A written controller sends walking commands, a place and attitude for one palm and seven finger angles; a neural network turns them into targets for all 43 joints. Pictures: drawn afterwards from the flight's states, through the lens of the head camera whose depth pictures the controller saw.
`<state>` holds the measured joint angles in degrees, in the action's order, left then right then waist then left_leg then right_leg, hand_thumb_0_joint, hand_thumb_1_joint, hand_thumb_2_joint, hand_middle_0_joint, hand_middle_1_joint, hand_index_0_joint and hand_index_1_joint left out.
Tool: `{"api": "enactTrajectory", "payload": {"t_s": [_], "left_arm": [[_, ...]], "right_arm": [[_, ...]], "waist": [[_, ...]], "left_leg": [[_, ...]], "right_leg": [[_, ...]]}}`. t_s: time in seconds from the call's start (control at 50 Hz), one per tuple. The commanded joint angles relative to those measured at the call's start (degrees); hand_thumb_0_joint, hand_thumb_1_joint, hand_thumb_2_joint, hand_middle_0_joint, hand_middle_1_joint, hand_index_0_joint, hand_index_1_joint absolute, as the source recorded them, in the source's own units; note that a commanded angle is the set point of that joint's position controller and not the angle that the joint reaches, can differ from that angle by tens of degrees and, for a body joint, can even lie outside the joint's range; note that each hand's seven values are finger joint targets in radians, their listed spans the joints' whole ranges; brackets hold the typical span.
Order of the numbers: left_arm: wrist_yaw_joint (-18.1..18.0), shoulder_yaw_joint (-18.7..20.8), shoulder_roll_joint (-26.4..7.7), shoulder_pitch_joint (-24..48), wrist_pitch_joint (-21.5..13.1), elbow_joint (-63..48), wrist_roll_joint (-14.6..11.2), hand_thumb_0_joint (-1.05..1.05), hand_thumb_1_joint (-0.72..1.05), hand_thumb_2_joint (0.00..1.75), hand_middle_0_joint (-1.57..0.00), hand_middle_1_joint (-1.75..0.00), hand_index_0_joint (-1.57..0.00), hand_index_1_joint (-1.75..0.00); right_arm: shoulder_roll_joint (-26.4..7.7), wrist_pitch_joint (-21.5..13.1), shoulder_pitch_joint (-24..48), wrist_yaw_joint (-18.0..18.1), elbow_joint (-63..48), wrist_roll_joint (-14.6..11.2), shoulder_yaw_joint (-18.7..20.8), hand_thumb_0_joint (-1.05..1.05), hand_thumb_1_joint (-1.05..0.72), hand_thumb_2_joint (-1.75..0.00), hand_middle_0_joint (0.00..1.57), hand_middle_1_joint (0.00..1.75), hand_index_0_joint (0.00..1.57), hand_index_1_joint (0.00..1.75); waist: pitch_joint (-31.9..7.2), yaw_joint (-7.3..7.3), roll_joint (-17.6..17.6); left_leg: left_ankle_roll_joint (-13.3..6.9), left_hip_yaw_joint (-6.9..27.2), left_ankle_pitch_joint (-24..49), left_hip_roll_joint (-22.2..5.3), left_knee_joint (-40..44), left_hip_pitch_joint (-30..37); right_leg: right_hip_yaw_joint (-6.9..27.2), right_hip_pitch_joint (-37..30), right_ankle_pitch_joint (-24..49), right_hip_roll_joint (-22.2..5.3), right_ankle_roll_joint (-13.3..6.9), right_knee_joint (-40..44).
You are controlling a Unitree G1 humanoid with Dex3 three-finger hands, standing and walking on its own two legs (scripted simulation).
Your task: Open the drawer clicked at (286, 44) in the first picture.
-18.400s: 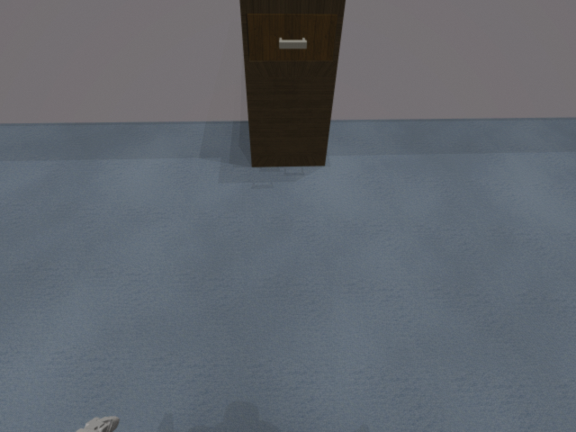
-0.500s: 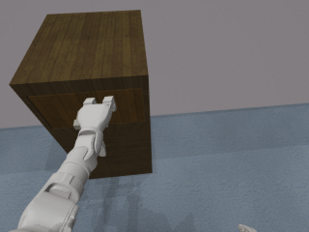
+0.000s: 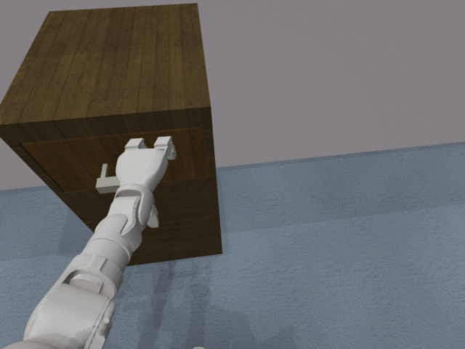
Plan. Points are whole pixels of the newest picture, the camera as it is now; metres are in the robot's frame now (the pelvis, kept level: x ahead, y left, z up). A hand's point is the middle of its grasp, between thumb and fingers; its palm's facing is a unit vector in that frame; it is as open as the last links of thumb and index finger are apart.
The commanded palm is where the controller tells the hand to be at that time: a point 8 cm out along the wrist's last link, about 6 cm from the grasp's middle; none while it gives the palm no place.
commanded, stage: lower the fingers behind the handle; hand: left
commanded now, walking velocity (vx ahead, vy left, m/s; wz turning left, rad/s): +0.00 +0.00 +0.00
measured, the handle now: (125, 174) +0.49 +0.24 -0.05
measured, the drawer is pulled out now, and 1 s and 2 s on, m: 0.00 0.00 0.00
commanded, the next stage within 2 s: close the thumb around the handle in 1.66 s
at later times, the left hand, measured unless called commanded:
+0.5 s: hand (136, 193) +0.42 +0.20 -0.03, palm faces -0.03 -0.09 -1.00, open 13.8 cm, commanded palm +0.40 +0.20 +0.03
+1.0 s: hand (144, 199) +0.42 +0.19 -0.06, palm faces -0.11 -0.05 -0.99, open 13.9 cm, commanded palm +0.40 +0.19 +0.00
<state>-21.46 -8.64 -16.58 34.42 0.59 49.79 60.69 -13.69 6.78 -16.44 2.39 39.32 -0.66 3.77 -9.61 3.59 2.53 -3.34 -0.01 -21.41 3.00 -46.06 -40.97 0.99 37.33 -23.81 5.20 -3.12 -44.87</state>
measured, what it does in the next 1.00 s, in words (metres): stands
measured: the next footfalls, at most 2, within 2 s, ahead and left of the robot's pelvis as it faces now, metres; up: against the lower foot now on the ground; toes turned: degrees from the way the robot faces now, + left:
none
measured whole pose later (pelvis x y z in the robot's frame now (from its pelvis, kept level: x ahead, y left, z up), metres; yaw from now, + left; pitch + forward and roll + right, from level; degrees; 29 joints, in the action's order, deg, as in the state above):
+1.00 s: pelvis -0.01 +0.01 -0.02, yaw -1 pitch +22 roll -2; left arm -25.7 -6.6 -17.7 37.8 4.5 60.6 62.1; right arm -12.6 7.1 -19.7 0.9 40.0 0.2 3.0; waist -12.1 5.3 2.4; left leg -4.1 -0.7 -24.3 2.4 -54.6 -52.0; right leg 0.8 48.0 -26.1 5.9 -2.3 -52.4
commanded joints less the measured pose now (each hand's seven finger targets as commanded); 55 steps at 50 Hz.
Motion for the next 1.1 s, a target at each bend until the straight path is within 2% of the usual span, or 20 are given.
{"api": "enactTrajectory", "payload": {"t_s": [0.0, 0.02, 0.06, 0.12, 0.16, 0.18, 0.24, 0.28, 0.32, 0.38, 0.4, 0.42, 0.48, 0.56, 0.64, 0.72, 0.8, 0.9, 1.02, 1.08], "left_arm": [[-8.4, 13.8, -21.2, 19.7, 2.5, -7.6, 3.0, 0.0, -0.5, 0.3, -0.3, -1.2, -0.3, -1.2], [-9.3, 13.1, -19.7, 17.7, 4.1, -7.1, 2.6, 0.0, -0.5, 0.3, -0.3, -1.2, -0.3, -1.2], [-9.9, 11.5, -18.1, 15.7, 7.9, -3.3, 2.4, 0.0, -0.5, 0.3, -0.3, -1.2, -0.3, -1.2], [-6.8, 6.5, -13.4, 15.6, 12.0, -1.0, 0.6, 0.0, -0.5, 0.3, -0.3, -1.2, -0.3, -1.2], [-3.4, 3.5, -10.8, 17.5, 12.1, -3.6, -1.3, 0.0, -0.5, 0.3, -0.3, -1.2, -0.3, -1.2], [-1.4, 0.8, -8.3, 20.0, 10.8, -6.9, -2.7, 0.0, -0.5, 0.3, -0.3, -1.2, -0.3, -1.2], [2.7, 0.7, -9.1, 20.7, 3.7, -12.8, -3.2, 0.0, -0.5, 0.3, -0.3, -1.2, -0.3, -1.2], [3.2, -0.5, -8.4, 23.7, -2.2, -16.2, -2.3, 0.0, -0.5, 0.3, -0.3, -1.2, -0.3, -1.2], [0.6, 2.6, -10.9, 21.4, -6.1, -16.2, 0.4, 0.0, -0.5, 0.3, -0.3, -1.2, -0.3, -1.2], [-2.7, -0.3, -4.4, 19.0, -5.9, -9.8, 1.2, 0.0, -0.5, 0.3, -0.3, -1.2, -0.3, -1.2], [-4.3, 1.7, -6.1, 19.6, -5.6, -9.4, 1.8, 0.0, -0.5, 0.3, -0.3, -1.2, -0.3, -1.2], [-5.7, 2.6, -5.9, 17.5, -4.2, -7.2, 1.3, 0.0, -0.5, 0.3, -0.3, -1.2, -0.3, -1.2], [-9.9, 7.7, -10.9, 21.8, -0.8, -6.1, 2.0, 0.0, -0.5, 0.3, -0.3, -1.2, -0.3, -1.2], [-13.6, 7.9, -11.6, 26.8, 4.4, -6.9, 4.6, 0.0, -0.5, 0.3, -0.3, -1.2, -0.3, -1.2], [-13.4, 7.5, -11.5, 27.0, 9.0, -5.0, 3.8, 0.0, -0.5, 0.3, -0.3, -1.2, -0.3, -1.2], [-9.7, 3.8, -7.7, 24.5, 11.2, -0.8, 1.4, 0.0, -0.5, 0.3, -0.3, -1.2, -0.3, -1.2], [-5.9, 1.2, -6.4, 24.2, 9.1, 2.8, 0.8, 0.0, -0.5, 0.3, -0.3, -1.2, -0.3, -1.2], [-4.9, 2.2, -7.6, 21.7, 4.2, 3.8, 1.7, 0.0, -0.5, 0.3, -0.3, -1.2, -0.3, -1.2], [-10.7, 8.5, -12.8, 22.0, -0.4, -1.9, 3.6, 0.0, -0.5, 0.3, -0.3, -1.2, -0.3, -1.2], [-14.1, 7.6, -11.0, 24.3, 1.3, -0.3, 4.4, 0.0, -0.5, 0.3, -0.3, -1.2, -0.3, -1.2]], "right_arm": [[-6.7, -0.8, -1.7, 0.0, -5.6, 0.7, 1.3, 0.0, -0.9, -0.9, 0.2, 0.3, 0.2, 0.3], [-6.6, -0.7, -1.7, -0.4, -6.2, 0.8, 1.3, 0.0, -0.9, -0.9, 0.2, 0.3, 0.2, 0.3], [-6.8, -0.2, -1.4, -0.9, -6.3, 0.6, 1.4, 0.0, -0.9, -0.9, 0.2, 0.3, 0.2, 0.3], [-7.8, 0.4, -2.3, -1.4, -6.6, -0.5, 1.8, 0.0, -0.9, -0.9, 0.2, 0.3, 0.2, 0.3], [-8.3, 0.3, -2.7, -1.1, -6.8, -0.8, 2.2, 0.0, -0.9, -0.9, 0.2, 0.3, 0.2, 0.3], [-8.3, 0.1, -2.5, -0.8, -6.7, -0.7, 2.2, 0.0, -0.9, -0.9, 0.2, 0.3, 0.2, 0.3], [-7.9, -0.6, -2.7, 0.6, -5.9, -0.4, 2.4, 0.0, -0.9, -0.9, 0.2, 0.3, 0.2, 0.3], [-7.2, -1.4, -3.4, 1.3, -4.8, 0.3, 2.5, 0.0, -0.9, -0.9, 0.2, 0.3, 0.2, 0.3], [-6.8, -1.7, -3.9, 1.4, -3.9, 0.7, 2.8, 0.0, -0.9, -0.9, 0.2, 0.3, 0.2, 0.3], [-6.1, -2.0, -4.7, -0.3, -2.7, 0.8, 3.1, 0.0, -0.9, -0.9, 0.2, 0.3, 0.2, 0.3], [-6.5, -1.9, -4.4, -0.8, -2.7, 0.8, 3.3, 0.0, -0.9, -0.9, 0.2, 0.3, 0.2, 0.3], [-6.7, -1.7, -5.0, -1.4, -3.0, 0.9, 3.5, 0.0, -0.9, -0.9, 0.2, 0.3, 0.2, 0.3], [-7.5, -1.1, -4.4, -2.1, -3.4, 1.4, 3.4, 0.0, -0.9, -0.9, 0.2, 0.3, 0.2, 0.3], [-7.5, -0.1, -4.1, -2.7, -3.7, 2.0, 3.3, 0.0, -0.9, -0.9, 0.2, 0.3, 0.2, 0.3], [-7.5, 0.4, -4.1, -2.5, -3.9, 1.7, 2.8, 0.0, -0.9, -0.9, 0.2, 0.3, 0.2, 0.3], [-7.6, 0.3, -5.0, -2.1, -3.7, 1.1, 2.5, 0.0, -0.9, -0.9, 0.2, 0.3, 0.2, 0.3], [-7.5, -0.1, -5.3, -1.1, -3.7, 0.6, 1.8, 0.0, -0.9, -0.9, 0.2, 0.3, 0.2, 0.3], [-7.3, -1.1, -6.0, -0.8, -3.9, 0.7, 1.6, 0.0, -0.9, -0.9, 0.2, 0.3, 0.2, 0.3], [-7.3, -2.3, -6.5, -1.3, -3.7, 1.6, 2.4, 0.0, -0.9, -0.9, 0.2, 0.3, 0.2, 0.3], [-7.5, -2.6, -6.4, -2.0, -2.4, 2.2, 2.8, 0.0, -0.9, -0.9, 0.2, 0.3, 0.2, 0.3]], "waist": [[-22.1, -3.55, -0.6], [-21.7, -4.16, -0.5], [-21.0, -3.54, -2.9], [-21.0, -0.9, -6.4], [-21.7, 1.06, -7.3], [-22.1, 2.56, -6.9], [-22.3, 3.0, -4.5], [-19.1, 3.92, -0.5], [-19.7, 2.15, 5.0], [-16.2, 2.39, 3.4], [-18.1, 1.83, 3.0], [-18.5, 1.2, 1.6], [-23.5, 0.29, -1.1], [-28.7, 0.37, 2.4], [-30.6, 0.55, 1.7], [-26.6, 1.97, -1.2], [-19.7, 3.25, -4.0], [-16.7, 2.54, -2.4], [-25.0, 0.31, 2.9], [-25.8, 1.89, 2.6]], "left_leg": [[0.8, 0.2, 20.7, -0.6, 2.0, 10.6], [0.9, -0.4, 21.2, -0.3, 2.0, 10.0], [1.0, -1.4, 20.8, -0.3, 2.2, 8.6], [0.6, -1.7, 20.8, -0.6, 2.5, 9.5], [0.0, -1.6, 21.4, -0.7, 2.6, 12.1], [-0.2, -1.2, 22.4, -0.8, 2.5, 13.7], [-0.7, 0.0, 23.7, -0.8, 1.5, 17.1], [-0.6, 0.8, 23.8, -1.3, 0.3, 18.3], [0.2, 1.9, 25.8, -1.9, -1.4, 20.2], [1.4, 3.3, 26.0, -2.4, -2.9, 17.7], [1.8, 3.7, 25.6, -2.8, -3.5, 17.4], [1.8, 3.5, 25.0, -2.5, -3.9, 16.2], [1.8, 3.5, 24.6, -2.2, -5.1, 12.9], [2.2, 3.0, 27.5, -2.6, -6.2, 15.8], [2.1, 2.8, 27.3, -2.8, -5.1, 16.8], [1.3, 2.4, 24.4, -2.9, -3.6, 15.5], [0.5, 2.2, 17.5, -2.6, -2.3, 10.5], [0.3, 2.2, 12.9, -2.3, -3.4, 6.6], [1.1, 2.5, 16.9, -2.6, -7.1, 7.3], [1.4, 2.9, 18.5, -2.7, -8.8, 6.6]], "right_leg": [[1.1, -8.6, 22.8, -1.2, -0.1, 2.4], [1.1, -9.8, 24.3, -1.1, -0.2, 2.5], [1.5, -11.4, 26.5, -1.2, 0.3, 3.4], [1.7, -12.8, 29.9, -1.3, 1.1, 4.9], [2.0, -13.5, 31.7, -1.6, 1.6, 6.0], [2.2, -13.7, 33.4, -1.9, 1.8, 6.4], [2.3, -10.6, 32.4, -2.1, 1.9, 5.8], [2.0, -4.9, 28.1, -2.1, 1.3, 5.2], [1.0, 1.1, 23.2, -1.5, 0.3, 2.7], [-1.0, 7.6, 18.4, -0.8, -0.3, 1.1], [-1.2, 9.0, 17.7, -0.7, -0.2, 0.0], [-1.6, 8.4, 17.7, -0.4, -0.4, -0.6], [-1.6, 7.0, 18.8, -0.4, -0.4, -3.1], [-2.0, 7.4, 19.4, -0.1, -0.2, -4.4], [-2.0, 5.1, 19.6, 0.1, 0.2, -3.5], [-1.7, 3.4, 19.5, 0.1, 0.6, -1.2], [-1.0, 4.0, 16.4, -0.4, 0.7, 0.5], [-0.5, 7.4, 12.2, -0.5, 0.2, -0.3], [-0.5, 9.7, 13.8, -0.3, -0.4, -4.9], [-1.3, 12.2, 14.1, -0.1, -0.2, -6.3]]}}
